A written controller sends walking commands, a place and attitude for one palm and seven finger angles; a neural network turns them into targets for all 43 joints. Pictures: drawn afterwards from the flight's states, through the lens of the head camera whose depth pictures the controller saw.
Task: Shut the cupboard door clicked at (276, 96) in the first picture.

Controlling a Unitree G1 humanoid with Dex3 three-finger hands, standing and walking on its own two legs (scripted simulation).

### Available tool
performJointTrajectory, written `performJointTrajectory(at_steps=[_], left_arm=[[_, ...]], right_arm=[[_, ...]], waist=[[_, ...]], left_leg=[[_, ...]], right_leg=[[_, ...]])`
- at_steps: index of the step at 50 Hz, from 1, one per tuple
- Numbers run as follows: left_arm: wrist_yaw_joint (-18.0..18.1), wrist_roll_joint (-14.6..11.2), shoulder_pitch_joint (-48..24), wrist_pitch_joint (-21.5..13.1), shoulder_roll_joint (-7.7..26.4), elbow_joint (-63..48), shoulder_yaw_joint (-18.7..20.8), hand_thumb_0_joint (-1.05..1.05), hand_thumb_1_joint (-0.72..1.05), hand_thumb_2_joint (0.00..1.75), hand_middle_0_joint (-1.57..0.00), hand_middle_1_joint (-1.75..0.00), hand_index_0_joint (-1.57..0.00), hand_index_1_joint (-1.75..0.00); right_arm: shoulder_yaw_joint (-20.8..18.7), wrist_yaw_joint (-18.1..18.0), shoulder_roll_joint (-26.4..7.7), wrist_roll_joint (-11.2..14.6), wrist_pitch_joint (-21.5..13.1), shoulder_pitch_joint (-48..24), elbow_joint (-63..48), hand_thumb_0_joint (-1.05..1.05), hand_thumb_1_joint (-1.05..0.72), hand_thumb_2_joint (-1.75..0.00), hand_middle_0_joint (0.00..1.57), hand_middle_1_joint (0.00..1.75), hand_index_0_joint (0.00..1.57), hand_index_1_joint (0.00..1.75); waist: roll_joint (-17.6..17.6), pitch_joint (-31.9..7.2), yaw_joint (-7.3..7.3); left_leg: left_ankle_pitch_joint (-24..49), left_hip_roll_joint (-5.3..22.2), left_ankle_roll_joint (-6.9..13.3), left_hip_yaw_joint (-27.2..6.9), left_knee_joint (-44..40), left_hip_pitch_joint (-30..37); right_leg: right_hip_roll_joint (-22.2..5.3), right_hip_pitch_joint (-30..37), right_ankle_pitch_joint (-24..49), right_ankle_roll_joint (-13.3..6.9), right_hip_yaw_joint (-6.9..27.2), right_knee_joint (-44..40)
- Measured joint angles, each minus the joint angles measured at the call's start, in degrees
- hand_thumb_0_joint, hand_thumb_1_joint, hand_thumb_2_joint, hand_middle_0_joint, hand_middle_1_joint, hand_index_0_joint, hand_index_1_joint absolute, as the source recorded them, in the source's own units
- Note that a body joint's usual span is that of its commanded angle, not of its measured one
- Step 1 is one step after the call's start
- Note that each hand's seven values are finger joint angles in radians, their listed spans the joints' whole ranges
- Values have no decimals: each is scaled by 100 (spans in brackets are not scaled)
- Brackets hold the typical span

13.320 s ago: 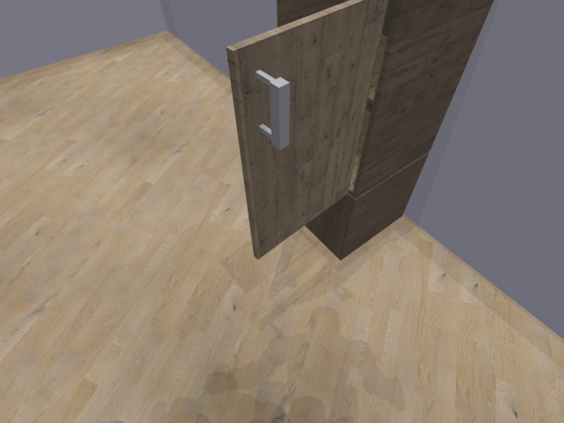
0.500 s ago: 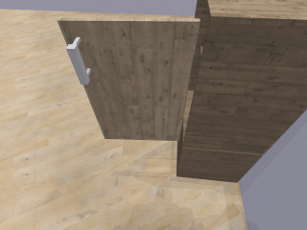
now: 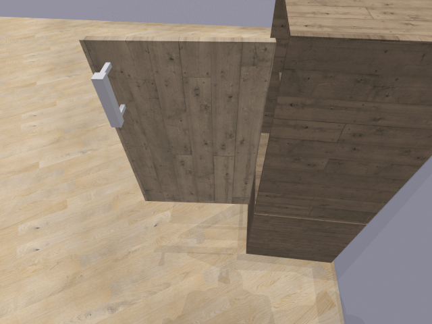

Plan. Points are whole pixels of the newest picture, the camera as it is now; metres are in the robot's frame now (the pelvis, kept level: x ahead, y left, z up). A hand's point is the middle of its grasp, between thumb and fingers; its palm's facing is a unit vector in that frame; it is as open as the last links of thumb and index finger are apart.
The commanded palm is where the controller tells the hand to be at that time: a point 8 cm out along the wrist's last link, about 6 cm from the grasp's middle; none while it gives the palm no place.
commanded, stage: look again from close up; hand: left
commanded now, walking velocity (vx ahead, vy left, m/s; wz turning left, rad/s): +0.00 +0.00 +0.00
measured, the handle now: (112, 95) +0.53 +0.25 +0.14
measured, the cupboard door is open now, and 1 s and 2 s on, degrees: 94 94 94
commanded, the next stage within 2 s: shuffle to correct the standing spot in 0.32 s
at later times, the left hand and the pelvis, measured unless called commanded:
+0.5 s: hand out of the picture +0.05 +0.18 -0.17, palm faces +0.00 -0.97 -0.22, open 7.3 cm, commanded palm none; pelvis +0.03 -0.01 +0.00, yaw +0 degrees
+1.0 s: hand out of the picture +0.12 +0.21 -0.18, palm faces +0.03 -0.97 -0.23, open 7.3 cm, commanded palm none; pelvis +0.08 +0.02 -0.01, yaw +1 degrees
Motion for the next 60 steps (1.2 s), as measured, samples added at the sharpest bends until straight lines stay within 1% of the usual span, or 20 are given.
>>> performJointTrajectory(at_steps=[10, 24, 30, 33, 35, 37, 39, 41, 42, 44, 45, 47, 49, 50, 52, 54, 56, 57, 58, 60], left_arm=[[17, -9, -137, -21, 19, 94, 22, 0, 91, 90, -20, -29, -20, -30], [29, 6, -88, -28, 18, 150, 45, 0, 91, 90, -20, -29, -20, -30], [-4, 45, 110, -4, -38, 103, 108, 0, 91, 90, -20, -29, -20, -30], [-12, 53, 267, -18, -78, 69, 168, 0, 91, 90, -20, -29, -20, -30], [-10, 61, 384, -25, -85, 62, 214, 0, 91, 90, -20, -29, -20, -30], [-6, 65, 503, 6, -57, 77, 262, 0, 91, 90, -20, -29, -20, -30], [-5, 68, 565, 87, -29, 121, 273, 0, 91, 90, -20, -29, -20, -30], [27, 56, 512, 184, -31, 169, 246, 0, 91, 90, -20, -29, -20, -30], [45, 49, 449, 217, -32, 172, 244, 1, 91, 90, -20, -29, -20, -30], [63, 38, 280, 242, -31, 120, 249, 1, 91, 90, -20, -29, -20, -30], [62, 33, 183, 238, -26, 72, 255, 1, 91, 90, -20, -29, -20, -30], [59, 24, -7, 207, -5, -44, 263, 1, 91, 90, -20, -29, -20, -30], [62, 23, -145, 157, 34, -165, 270, 1, 91, 90, -20, -29, -20, -30], [69, 29, -189, 121, 59, -214, 276, 1, 91, 90, -20, -29, -20, -30], [83, 33, -261, 67, 60, -266, 279, 0, 91, 90, -20, -29, -20, -30], [96, 24, -323, 38, 69, -288, 264, 0, 91, 90, -20, -29, -20, -30], [113, 20, -391, 48, 72, -283, 243, 0, 91, 90, -20, -29, -20, -30], [118, 14, -427, 69, 68, -278, 233, 0, 91, 90, -20, -29, -20, -30], [120, 7, -473, 93, 66, -266, 228, 0, 91, 90, -20, -29, -20, -30], [114, 0, -545, 138, 44, -258, 215, 0, 91, 90, -20, -29, -20, -30]], right_arm=[[7, -37, 65, 4, -37, -48, 186, 0, -91, -90, 20, 30, 20, 30], [-6, -67, 58, 2, -67, -332, 131, 0, -91, -90, 20, 30, 20, 30], [-29, -19, 24, -26, 23, -217, 54, 0, -91, -90, 20, 30, 20, 30], [-47, -5, 14, -30, 58, -118, 24, 0, -91, -90, 20, 30, 20, 30], [-58, -7, 31, -23, 51, -65, 11, 0, -91, -90, 20, 30, 20, 30], [-59, -14, 84, -17, 13, -18, -2, 0, -91, -90, 20, 30, 20, 30], [-52, -36, 129, -33, -80, 43, -59, 0, -91, -90, 20, 30, 20, 30], [-27, -110, 164, -37, -143, 117, -114, 0, -91, -90, 20, 30, 20, 30], [-13, -141, 190, -41, -146, 154, -126, 0, -91, -90, 20, 30, 20, 30], [7, -172, 245, -41, -116, 208, -109, 0, -91, -90, 20, 30, 20, 30], [11, -180, 274, -40, -96, 219, -83, 0, -91, -90, 20, 30, 20, 30], [8, -179, 324, -29, -51, 213, -19, 0, -91, -90, 20, 30, 20, 30], [-17, -176, 369, -7, -5, 192, 19, 0, -90, -90, 20, 30, 20, 30], [-36, -175, 389, 4, 15, 182, 23, 0, -90, -90, 20, 30, 20, 30], [-103, -170, 376, 28, 64, 100, 5, 0, -90, -90, 20, 30, 20, 30], [-168, -168, 360, 62, 93, -17, -52, 0, -90, -89, 20, 30, 20, 30], [-206, -164, 343, 82, 92, -129, -104, 0, -90, -90, 20, 30, 20, 30], [-212, -181, 324, 67, 91, -174, -108, 1, -91, -89, 20, 30, 20, 30], [-217, -193, 310, 51, 85, -218, -94, 1, -91, -89, 20, 30, 20, 30], [-206, -198, 279, 25, 48, -266, -85, 1, -92, -90, 20, 30, 20, 30]], waist=[[-34, 23, -14], [-43, -23, 52], [-5, -93, 110], [20, -105, 148], [-27, -91, 186], [-176, -78, 219], [-296, -41, 211], [-287, 28, 162], [-266, 74, 129], [-212, 179, 88], [-186, 237, 78], [-144, 340, 79], [-134, 403, 89], [-139, 413, 91], [-50, 398, 58], [-25, 352, -22], [-36, 295, -80], [-42, 264, -97], [-80, 253, -93], [-145, 240, -47]], left_leg=[[-51, 33, -48, -19, -73, 116], [-139, 77, -103, -21, -116, 232], [-464, 148, -108, -70, 329, 121], [-666, 163, -82, -182, 637, -15], [-766, 132, -40, -204, 741, -38], [-809, 27, 37, -136, 667, 63], [-826, -85, 96, -50, 561, 184], [-820, -138, 164, -16, 452, 301], [-796, -156, 188, -26, 380, 360], [-740, -184, 201, -70, 240, 465], [-716, -195, 195, -95, 181, 511], [-704, -207, 171, -129, 125, 575], [-776, -215, 136, -130, 211, 584], [-853, -215, 114, -127, 322, 561], [-1003, -127, 66, -134, 581, 448], [-1027, -90, 8, -165, 780, 301], [-1035, -88, -29, -199, 765, 265], [-1062, -92, 5, -210, 653, 305], [-1044, -111, 39, -199, 565, 345], [-906, -134, 44, -153, 392, 443]], right_leg=[[41, 122, -57, -28, -18, -79], [91, 233, -150, -61, -18, -121], [128, 237, -385, -83, -60, 105], [156, 255, -492, -72, -108, 170], [136, 266, -568, -36, -97, 232], [36, 258, -679, 27, -26, 354], [-80, 94, -793, -13, 15, 812], [-108, -236, -1317, -13, 12, 1667], [-116, -385, -1464, -9, 4, 1972], [-157, -589, -1419, 11, -35, 2145], [-180, -636, -1292, 16, -53, 2028], [-212, -646, -870, 26, -82, 1541], [-226, -572, -169, 17, -86, 938], [-227, -516, 171, 22, -69, 766], [-158, -497, -57, 66, -87, 767], [-137, -551, -257, 65, -104, 805], [-130, -604, -285, 52, -114, 820], [-124, -623, -274, 55, -122, 821], [-134, -617, -256, 61, -109, 806], [-136, -557, -183, 80, -63, 697]])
